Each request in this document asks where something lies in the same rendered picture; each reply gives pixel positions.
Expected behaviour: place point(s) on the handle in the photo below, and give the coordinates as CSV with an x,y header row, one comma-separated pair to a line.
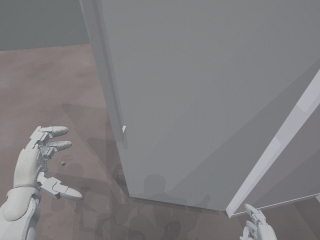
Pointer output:
x,y
97,37

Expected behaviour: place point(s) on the left robot hand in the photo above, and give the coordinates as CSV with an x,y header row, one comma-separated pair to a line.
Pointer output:
x,y
32,160

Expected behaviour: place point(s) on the fridge door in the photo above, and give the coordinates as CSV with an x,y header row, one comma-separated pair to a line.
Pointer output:
x,y
203,87

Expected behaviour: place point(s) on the right robot hand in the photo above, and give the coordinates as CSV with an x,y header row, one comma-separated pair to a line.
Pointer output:
x,y
260,229

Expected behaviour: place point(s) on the left robot forearm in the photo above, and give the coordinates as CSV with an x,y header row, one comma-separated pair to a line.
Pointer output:
x,y
20,214

